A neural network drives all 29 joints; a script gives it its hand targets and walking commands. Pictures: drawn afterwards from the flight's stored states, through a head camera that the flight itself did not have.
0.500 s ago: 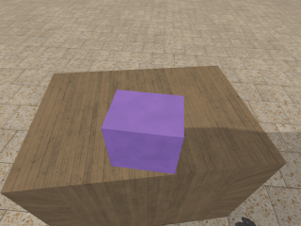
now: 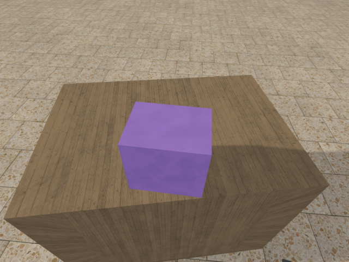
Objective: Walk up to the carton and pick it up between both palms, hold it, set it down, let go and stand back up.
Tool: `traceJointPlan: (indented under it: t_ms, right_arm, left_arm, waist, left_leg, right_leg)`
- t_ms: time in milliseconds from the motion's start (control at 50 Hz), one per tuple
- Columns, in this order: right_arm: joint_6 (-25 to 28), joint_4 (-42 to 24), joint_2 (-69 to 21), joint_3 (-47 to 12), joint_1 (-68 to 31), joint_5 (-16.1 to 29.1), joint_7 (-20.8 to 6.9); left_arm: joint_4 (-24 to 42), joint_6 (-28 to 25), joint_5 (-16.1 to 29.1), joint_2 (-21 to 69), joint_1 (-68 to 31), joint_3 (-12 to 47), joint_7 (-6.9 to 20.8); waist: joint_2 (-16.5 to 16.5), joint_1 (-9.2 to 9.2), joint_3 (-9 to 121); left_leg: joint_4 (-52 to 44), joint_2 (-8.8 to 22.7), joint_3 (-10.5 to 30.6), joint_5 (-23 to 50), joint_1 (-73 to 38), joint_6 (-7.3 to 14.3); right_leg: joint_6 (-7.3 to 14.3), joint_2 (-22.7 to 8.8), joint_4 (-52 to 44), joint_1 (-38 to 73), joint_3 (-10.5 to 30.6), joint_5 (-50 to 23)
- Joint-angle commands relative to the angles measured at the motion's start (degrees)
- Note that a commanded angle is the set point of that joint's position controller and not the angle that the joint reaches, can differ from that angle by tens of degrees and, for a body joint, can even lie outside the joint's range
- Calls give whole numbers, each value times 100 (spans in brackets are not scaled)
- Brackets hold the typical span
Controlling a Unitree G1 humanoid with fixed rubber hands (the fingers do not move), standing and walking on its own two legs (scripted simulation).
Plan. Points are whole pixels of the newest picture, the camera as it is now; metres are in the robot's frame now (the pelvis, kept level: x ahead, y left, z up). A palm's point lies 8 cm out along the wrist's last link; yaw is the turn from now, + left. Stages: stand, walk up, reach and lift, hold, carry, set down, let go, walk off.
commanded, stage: stand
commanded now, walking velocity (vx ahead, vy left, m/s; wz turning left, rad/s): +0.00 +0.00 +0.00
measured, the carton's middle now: (169, 150) +0.43 +0.01 +0.00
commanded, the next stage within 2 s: none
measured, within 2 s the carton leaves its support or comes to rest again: neither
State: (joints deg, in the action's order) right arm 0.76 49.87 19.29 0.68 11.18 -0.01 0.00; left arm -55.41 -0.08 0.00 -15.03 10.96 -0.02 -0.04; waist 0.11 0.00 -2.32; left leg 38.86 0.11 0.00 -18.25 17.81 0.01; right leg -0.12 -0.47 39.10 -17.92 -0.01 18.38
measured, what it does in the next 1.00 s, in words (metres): stands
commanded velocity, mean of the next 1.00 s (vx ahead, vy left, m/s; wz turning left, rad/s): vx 0.00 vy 0.00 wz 0.00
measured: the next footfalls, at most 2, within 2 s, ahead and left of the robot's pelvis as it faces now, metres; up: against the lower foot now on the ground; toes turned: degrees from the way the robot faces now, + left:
none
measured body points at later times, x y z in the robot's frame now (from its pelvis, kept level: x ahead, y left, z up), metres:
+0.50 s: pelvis -0.01 +0.00 +0.01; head -0.01 +0.00 +0.46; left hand +0.07 +0.26 -0.13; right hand +0.09 -0.29 -0.11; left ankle +0.03 +0.12 -0.72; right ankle +0.03 -0.12 -0.72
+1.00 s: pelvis -0.01 +0.00 +0.01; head -0.02 +0.00 +0.46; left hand +0.06 +0.26 -0.13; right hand +0.08 -0.29 -0.11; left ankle +0.03 +0.12 -0.72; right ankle +0.03 -0.12 -0.72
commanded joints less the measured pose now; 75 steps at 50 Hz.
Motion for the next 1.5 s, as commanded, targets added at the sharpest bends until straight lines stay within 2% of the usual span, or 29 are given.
traceJointPlan:
  t_ms: [0, 40, 480, 740, 780, 820, 960, 1180, 1420, 1460, 1480]
  right_arm:
    - [252, 11, 1160, 252, -397, -96, 63]
    - [257, 54, 1172, 247, -409, -102, 66]
    - [271, 293, 1167, 210, -351, -88, 55]
    - [280, 382, 1165, 190, -412, -91, 41]
    - [277, 390, 1161, 188, -382, -86, 43]
    - [283, 396, 1138, 186, -366, -94, 34]
    - [285, 445, 1125, 186, -358, -99, 35]
    - [282, 492, 1154, 182, -365, -101, 33]
    - [283, 485, 1143, 183, -380, -77, 22]
    - [286, 521, 1148, 177, -319, -81, 27]
    - [285, 518, 1132, 172, -334, -81, 25]
  left_arm:
    - [217, -272, -78, -1594, -607, -404, -14]
    - [215, -274, -81, -1566, -588, -396, -10]
    - [9, -279, -80, -1534, -605, -352, -2]
    - [-71, -290, -74, -1508, -571, -350, 18]
    - [-89, -288, -73, -1504, -599, -345, 12]
    - [-75, -287, -74, -1484, -613, -334, 12]
    - [-114, -296, -80, -1509, -588, -343, 13]
    - [-126, -286, -85, -1506, -593, -335, 13]
    - [-123, -297, -72, -1516, -577, -334, 12]
    - [-140, -294, -86, -1519, -581, -334, 9]
    - [-136, -293, -74, -1525, -564, -329, 5]
  waist:
    - [-274, 24, 314]
    - [-240, -16, 320]
    - [-263, 25, 369]
    - [-217, -17, 380]
    - [-310, 19, 408]
    - [-250, -1, 395]
    - [-348, 8, 435]
    - [-275, 3, 359]
    - [-291, 11, 481]
    - [-377, 0, 486]
    - [-275, 10, 465]
  left_leg:
    - [-1179, 514, 723, 802, -388, 370]
    - [-1229, 535, 749, 786, -347, 378]
    - [-1462, 582, 767, 756, -487, 328]
    - [-1645, 612, 785, 669, -439, 299]
    - [-1634, 608, 753, 627, -479, 296]
    - [-1680, 591, 768, 584, -478, 286]
    - [-1678, 600, 746, 690, -498, 286]
    - [-1795, 620, 798, 490, -441, 278]
    - [-1724, 612, 741, 738, -574, 259]
    - [-1724, 612, 738, 771, -590, 264]
    - [-1701, 609, 719, 808, -609, 255]
  right_leg:
    - [357, -590, -1373, 304, 727, -655]
    - [353, -563, -1340, 361, 689, -707]
    - [309, -615, -1632, 411, 725, -691]
    - [261, -589, -1753, 481, 664, -621]
    - [275, -630, -1802, 436, 715, -528]
    - [274, -622, -1824, 434, 722, -402]
    - [254, -651, -1860, 493, 723, -539]
    - [241, -627, -1927, 458, 713, -378]
    - [229, -646, -1912, 471, 707, -556]
    - [226, -643, -1930, 493, 705, -564]
    - [220, -645, -1932, 471, 716, -617]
